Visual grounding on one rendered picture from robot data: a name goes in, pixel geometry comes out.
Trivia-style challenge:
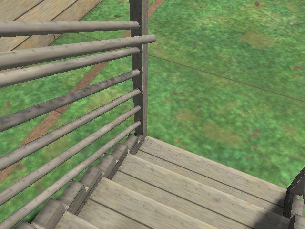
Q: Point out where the stairs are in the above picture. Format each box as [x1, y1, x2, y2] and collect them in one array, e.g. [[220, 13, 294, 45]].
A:
[[54, 135, 290, 229]]

